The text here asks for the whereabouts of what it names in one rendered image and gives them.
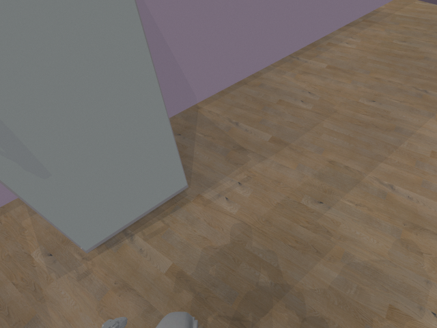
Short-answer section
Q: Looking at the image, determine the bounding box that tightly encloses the robot left thigh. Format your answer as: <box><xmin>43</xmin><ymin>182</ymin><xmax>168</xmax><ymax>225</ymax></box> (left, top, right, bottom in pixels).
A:
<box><xmin>156</xmin><ymin>312</ymin><xmax>198</xmax><ymax>328</ymax></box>

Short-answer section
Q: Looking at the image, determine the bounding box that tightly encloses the fridge door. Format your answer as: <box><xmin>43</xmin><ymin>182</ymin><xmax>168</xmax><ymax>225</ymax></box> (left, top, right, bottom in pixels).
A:
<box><xmin>0</xmin><ymin>0</ymin><xmax>187</xmax><ymax>251</ymax></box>

